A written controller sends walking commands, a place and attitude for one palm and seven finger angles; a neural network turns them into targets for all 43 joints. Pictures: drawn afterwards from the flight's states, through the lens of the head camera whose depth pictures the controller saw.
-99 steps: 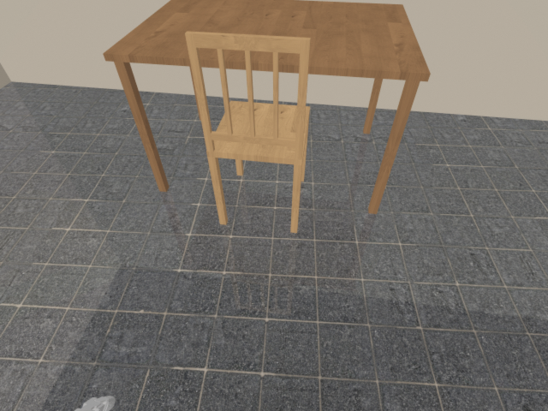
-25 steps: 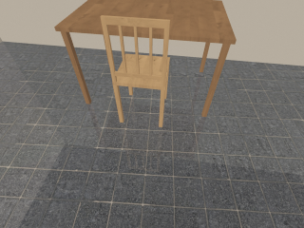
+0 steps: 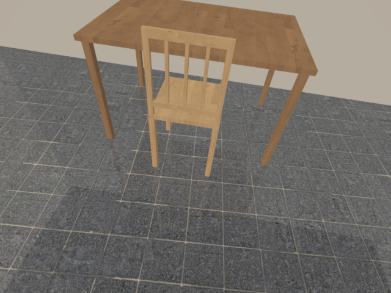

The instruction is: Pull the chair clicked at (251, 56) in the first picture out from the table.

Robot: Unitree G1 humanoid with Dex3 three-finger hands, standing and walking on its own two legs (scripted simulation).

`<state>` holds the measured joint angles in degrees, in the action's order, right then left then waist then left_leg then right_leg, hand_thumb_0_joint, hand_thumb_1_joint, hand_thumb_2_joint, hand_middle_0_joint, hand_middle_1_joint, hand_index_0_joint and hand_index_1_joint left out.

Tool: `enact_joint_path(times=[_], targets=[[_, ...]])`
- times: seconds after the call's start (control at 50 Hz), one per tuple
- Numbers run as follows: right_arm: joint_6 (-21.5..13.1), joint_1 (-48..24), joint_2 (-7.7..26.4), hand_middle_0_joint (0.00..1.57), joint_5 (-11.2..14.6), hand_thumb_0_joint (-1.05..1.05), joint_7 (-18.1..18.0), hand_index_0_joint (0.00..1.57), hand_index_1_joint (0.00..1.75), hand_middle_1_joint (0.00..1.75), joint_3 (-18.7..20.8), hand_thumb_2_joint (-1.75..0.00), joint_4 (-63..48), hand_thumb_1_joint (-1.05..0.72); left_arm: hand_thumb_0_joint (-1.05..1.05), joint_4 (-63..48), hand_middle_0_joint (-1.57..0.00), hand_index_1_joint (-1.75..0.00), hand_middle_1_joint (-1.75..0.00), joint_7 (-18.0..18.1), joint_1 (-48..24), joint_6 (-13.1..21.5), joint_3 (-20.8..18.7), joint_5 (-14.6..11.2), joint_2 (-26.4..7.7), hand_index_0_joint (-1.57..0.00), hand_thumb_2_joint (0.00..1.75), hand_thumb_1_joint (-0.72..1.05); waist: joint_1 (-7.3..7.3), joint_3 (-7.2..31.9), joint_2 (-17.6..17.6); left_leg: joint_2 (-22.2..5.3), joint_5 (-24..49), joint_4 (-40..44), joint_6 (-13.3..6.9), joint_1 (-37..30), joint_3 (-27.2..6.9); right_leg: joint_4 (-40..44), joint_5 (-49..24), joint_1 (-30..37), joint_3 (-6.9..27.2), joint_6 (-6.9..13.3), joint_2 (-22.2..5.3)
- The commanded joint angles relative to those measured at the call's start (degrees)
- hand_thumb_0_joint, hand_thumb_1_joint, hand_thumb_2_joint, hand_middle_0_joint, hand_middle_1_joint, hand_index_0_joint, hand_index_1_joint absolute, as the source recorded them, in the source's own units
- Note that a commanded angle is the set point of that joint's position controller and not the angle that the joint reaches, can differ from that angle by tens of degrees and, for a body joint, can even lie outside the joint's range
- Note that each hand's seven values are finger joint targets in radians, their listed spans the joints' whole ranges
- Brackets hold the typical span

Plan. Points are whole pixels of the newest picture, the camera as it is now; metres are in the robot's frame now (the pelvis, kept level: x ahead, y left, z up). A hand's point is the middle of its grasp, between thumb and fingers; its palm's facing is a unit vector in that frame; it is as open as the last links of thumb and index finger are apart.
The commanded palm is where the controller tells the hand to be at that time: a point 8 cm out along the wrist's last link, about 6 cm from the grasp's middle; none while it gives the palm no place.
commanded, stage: walk to a spot facing it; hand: left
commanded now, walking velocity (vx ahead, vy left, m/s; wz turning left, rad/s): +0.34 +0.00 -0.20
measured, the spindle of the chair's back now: (185, 77) +1.00 +0.08 -0.09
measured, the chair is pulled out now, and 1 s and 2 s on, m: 0.00 0.00 0.00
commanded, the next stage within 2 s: take the last steps up to it in 0.20 s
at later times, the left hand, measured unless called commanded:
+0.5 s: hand (155, 241) +0.29 +0.11 -0.18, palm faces -0.02 -0.98 -0.20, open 7.3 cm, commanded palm none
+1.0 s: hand (150, 253) +0.26 +0.12 -0.18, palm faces +0.06 -0.99 -0.14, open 7.4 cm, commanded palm none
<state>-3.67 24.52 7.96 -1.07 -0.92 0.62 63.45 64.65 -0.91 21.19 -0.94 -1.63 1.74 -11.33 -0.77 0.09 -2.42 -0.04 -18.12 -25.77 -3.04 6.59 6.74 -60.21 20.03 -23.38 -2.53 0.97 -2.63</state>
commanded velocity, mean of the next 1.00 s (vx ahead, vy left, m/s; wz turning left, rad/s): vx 0.28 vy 0.01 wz -0.10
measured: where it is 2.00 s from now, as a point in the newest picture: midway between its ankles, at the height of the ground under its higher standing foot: (196, 259)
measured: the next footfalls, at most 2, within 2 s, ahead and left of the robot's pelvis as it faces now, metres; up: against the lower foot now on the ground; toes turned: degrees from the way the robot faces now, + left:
right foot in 0.38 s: +0.30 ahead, -0.13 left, +0.00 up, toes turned -11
left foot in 0.98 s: +0.44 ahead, +0.07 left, +0.00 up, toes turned +3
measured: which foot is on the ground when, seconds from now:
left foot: down 0.00-0.38, up 0.40-0.96, down 0.98-1.00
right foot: up 0.00-0.36, down 0.38-0.98, up 1.00-1.00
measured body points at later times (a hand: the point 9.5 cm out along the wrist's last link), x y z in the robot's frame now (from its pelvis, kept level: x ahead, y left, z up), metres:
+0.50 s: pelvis +0.20 -0.06 -0.02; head +0.21 -0.07 +0.43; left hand +0.29 +0.16 -0.16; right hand +0.12 -0.26 -0.18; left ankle +0.10 +0.07 -0.64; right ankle +0.26 -0.12 -0.74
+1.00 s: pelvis +0.36 -0.03 -0.01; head +0.38 -0.02 +0.44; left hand +0.26 +0.17 -0.17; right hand +0.45 -0.25 -0.15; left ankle +0.40 +0.06 -0.74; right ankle +0.27 -0.12 -0.73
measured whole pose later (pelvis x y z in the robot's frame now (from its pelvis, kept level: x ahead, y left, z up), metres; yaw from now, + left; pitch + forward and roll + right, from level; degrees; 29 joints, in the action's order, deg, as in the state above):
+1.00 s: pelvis +0.36 -0.03 -0.01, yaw -5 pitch -1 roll -1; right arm -3.5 7.6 7.3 -1.7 0.0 1.7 58.6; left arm 67.0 0.4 27.1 2.6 -2.1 0.9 -7.3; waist 4.0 -2.5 -1.1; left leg -3.0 -12.3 -31.7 -2.2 17.3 7.5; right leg -34.6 23.7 -7.4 -6.1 2.4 0.6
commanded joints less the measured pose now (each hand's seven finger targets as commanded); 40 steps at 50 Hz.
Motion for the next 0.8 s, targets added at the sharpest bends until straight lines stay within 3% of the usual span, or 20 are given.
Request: enact_joint_path(times=[0.0,0.08,0.12,0.2,0.24,0.28,0.3,0.32,0.34,0.36,0.38,0.4,0.42,0.46,0.48,0.52,0.56,0.62,0.68,0.78], targets=[[-2.11,6.17,6.69,0.20,0.71,0.00,-1.26,0.20,0.30,0.30,1.08,-0.90,0.64,-0.90,0.00,-5.29,-0.20,-0.30,-0.30,-0.50,-4.77,2.49,-1.25,-0.16,-1.69,-0.20,0.90,0.90,0.36,-7.93,7.48,-14.86,18.77,16.48,-5.03,-5.30,-12.51,-4.82,-7.39,-16.37,1.18,-1.11,-3.60],[-2.48,9.94,4.73,0.20,0.71,0.00,-1.75,0.20,0.30,0.30,0.67,-0.90,2.84,-0.90,0.00,-6.26,-0.20,-0.30,-0.30,-0.48,-7.79,1.72,-1.45,-0.18,-0.20,-0.20,0.90,0.90,0.04,-8.73,8.36,-13.95,28.37,15.88,-3.96,-7.59,-7.12,-3.09,-10.47,-20.28,-0.95,-1.18,-3.00],[-2.46,10.01,4.43,0.20,0.63,0.00,-1.87,0.20,0.30,0.30,0.86,-0.90,3.39,-0.90,0.00,-7.23,-0.20,-0.30,-0.30,-0.69,-10.41,1.82,-1.40,-0.35,0.51,-0.20,0.90,0.90,0.00,-9.17,8.15,-13.37,30.46,16.24,-3.46,-8.03,-4.32,3.76,-12.99,-19.28,-2.78,-1.19,-2.63],[-1.94,12.24,4.07,0.20,-0.07,0.00,-1.93,0.20,0.30,0.30,0.92,-0.90,5.05,-0.90,0.00,-8.82,-0.20,-0.30,-0.30,-0.71,-16.64,2.39,-1.13,-0.74,1.33,-0.20,0.90,0.90,-2.16,-11.79,10.47,-13.59,37.84,14.45,-3.60,-7.95,-1.34,17.22,-12.39,-13.11,-5.95,0.77,-0.26],[-1.66,11.34,5.21,0.20,0.04,0.00,-2.05,0.20,0.30,0.30,1.29,-0.90,5.22,-0.90,0.00,-8.48,-0.20,-0.30,-0.30,-0.47,-15.02,2.57,-1.30,-0.70,0.87,-0.20,0.90,0.90,-0.93,-10.89,10.14,-15.10,47.42,10.84,-4.06,-8.25,-0.08,20.52,-10.88,-7.52,-6.36,2.57,1.52],[-1.35,9.46,6.99,0.20,0.13,0.00,-2.12,0.20,0.30,0.30,1.78,-0.90,4.90,-0.90,0.00,-6.40,-0.20,-0.30,-0.30,-0.01,-7.92,3.06,-1.77,-0.39,-0.47,-0.20,0.90,0.90,2.19,-6.86,9.92,-15.83,56.13,1.83,-3.66,-8.96,0.54,22.87,-9.52,1.20,-6.78,4.12,3.29],[-1.14,8.39,7.42,0.20,0.21,0.00,-2.01,0.20,0.30,0.30,1.96,-0.90,4.51,-0.90,0.00,-4.86,-0.20,-0.30,-0.30,0.34,-1.76,3.46,-2.30,-0.23,-1.73,-0.20,0.90,0.90,5.01,-3.51,8.82,-14.80,55.23,-5.45,-2.64,-7.06,0.77,25.95,-11.46,8.85,-6.73,4.43,4.02],[-1.13,7.15,7.19,0.20,0.54,0.00,-1.71,0.20,0.30,0.30,1.97,-0.90,3.75,-0.90,0.00,-2.60,-0.20,-0.30,-0.30,0.61,5.91,4.21,-3.23,0.15,-4.26,-0.20,0.90,0.90,8.55,0.82,6.13,-12.87,46.37,-17.33,-0.91,0.59,1.77,28.90,-15.74,22.20,-4.16,5.55,2.17],[-1.27,10.11,4.10,0.20,1.31,0.00,-1.00,0.20,0.30,0.30,1.68,-0.90,2.80,-0.90,0.00,-1.66,-0.20,-0.30,-0.30,1.36,11.23,4.96,-4.63,0.37,-9.86,-0.20,0.90,0.90,9.33,8.50,-5.60,-5.63,16.75,-37.27,1.38,14.57,3.56,30.81,-24.09,35.58,15.80,11.64,-12.93],[-1.29,10.93,2.98,0.20,1.56,0.00,-1.09,0.20,0.30,0.30,1.52,-0.90,1.63,-0.90,0.00,-1.22,-0.20,-0.30,-0.30,1.53,12.68,4.95,-5.07,-0.93,-13.23,-0.20,0.90,0.90,6.98,13.68,-9.89,0.25,-15.28,-55.64,2.35,21.76,-1.23,38.01,-33.90,37.73,33.61,17.94,-23.77],[-0.93,6.87,3.37,0.20,1.53,0.00,-1.15,0.20,0.30,0.30,1.96,-0.90,0.80,-0.90,0.00,-2.41,-0.20,-0.30,-0.30,1.82,8.41,4.45,-4.98,-1.64,-12.08,-0.20,0.90,0.90,6.62,8.50,-3.02,-3.50,-12.47,-57.78,1.16,23.94,-7.02,41.09,-26.97,32.05,29.44,18.26,-22.72],[-0.43,2.50,2.64,0.20,1.01,0.00,-0.58,0.20,0.30,0.30,2.13,-0.90,-0.48,-0.90,0.00,-3.85,-0.20,-0.30,-0.30,2.19,3.25,4.38,-4.27,-1.52,-8.74,-0.20,0.90,0.90,5.45,1.44,-1.88,-5.54,-7.46,-56.15,0.96,24.38,-6.57,44.72,-18.95,21.36,25.34,15.56,-19.60],[0.14,0.69,1.99,0.20,0.53,0.00,-0.38,0.20,0.30,0.30,1.88,-0.90,-0.78,-0.90,0.00,-4.80,-0.20,-0.30,-0.30,2.16,-0.53,4.44,-3.30,-1.35,-6.52,-0.20,0.90,0.90,2.93,-2.62,-0.31,-7.46,-4.62,-54.73,1.27,23.76,-7.35,46.31,-13.77,11.91,23.01,14.33,-18.30],[1.65,1.47,0.69,0.20,-0.36,0.00,-0.09,0.20,0.30,0.30,1.74,-0.90,-0.15,-0.90,0.00,-5.71,-0.20,-0.30,-0.30,2.26,-4.75,5.05,-1.98,-0.92,-2.55,-0.20,0.90,0.90,-0.29,-5.13,0.74,-8.68,-0.69,-49.15,1.91,19.95,-7.15,49.04,-11.98,3.03,14.48,11.33,-14.32],[2.35,2.39,0.64,0.20,-0.41,0.00,0.03,0.20,0.30,0.30,1.78,-0.90,-0.05,-0.90,0.00,-5.89,-0.20,-0.30,-0.30,2.26,-5.08,5.12,-1.77,-0.75,-2.45,-0.20,0.90,0.90,-1.45,-5.11,0.43,-8.76,0.12,-46.65,2.49,19.14,-6.57,50.12,-10.62,0.80,11.52,10.63,-13.14],[3.02,2.41,0.40,0.20,-0.50,0.00,0.41,0.20,0.30,0.30,2.16,-0.90,-0.42,-0.90,0.00,-5.96,-0.20,-0.30,-0.30,2.25,-4.92,5.36,-2.09,-0.38,-2.71,-0.20,0.90,0.90,-2.41,-4.48,0.57,-8.89,1.79,-41.18,3.33,18.08,-5.35,51.28,-8.12,-1.38,8.36,10.06,-11.59],[3.29,-1.09,1.18,0.20,-0.54,0.00,0.86,0.20,0.30,0.30,2.25,-0.90,-2.03,-0.90,0.00,-5.63,-0.20,-0.30,-0.30,1.86,-3.75,5.36,-2.01,-0.57,-3.06,-0.20,0.90,0.90,-1.60,-5.49,-0.16,-8.77,5.02,-36.69,3.95,19.40,-4.49,53.03,-4.41,-0.95,8.05,9.56,-10.29],[2.82,-6.60,2.13,0.20,-0.56,0.00,1.45,0.20,0.30,0.30,2.55,-0.90,-4.20,-0.90,0.00,-4.59,-0.20,-0.30,-0.30,1.57,-0.45,5.66,-2.16,-0.57,-3.57,-0.20,0.90,0.90,0.20,-5.37,-1.08,-8.49,6.64,-30.17,4.10,23.52,-4.21,53.64,-3.40,5.70,9.38,10.07,-10.40],[2.09,-12.66,3.49,0.20,-0.61,0.00,1.70,0.20,0.30,0.30,2.60,-0.90,-6.34,-0.90,0.00,-3.29,-0.20,-0.30,-0.30,1.43,3.67,5.94,-2.21,-0.59,-3.77,-0.20,0.90,0.90,2.43,-4.89,-0.60,-8.13,5.66,-24.83,4.31,28.35,-4.21,52.24,-8.40,15.32,11.13,10.61,-11.40],[1.27,-18.97,3.53,0.20,-0.38,0.00,1.98,0.20,0.30,0.30,2.28,-0.90,-8.46,-0.90,0.00,-1.64,-0.20,-0.30,-0.30,1.66,7.48,5.84,-2.27,-0.26,-4.48,-0.20,0.90,0.90,4.27,-4.96,0.05,-6.59,1.95,-17.75,3.51,27.80,-3.17,49.63,-17.29,21.89,11.23,11.32,-13.09]])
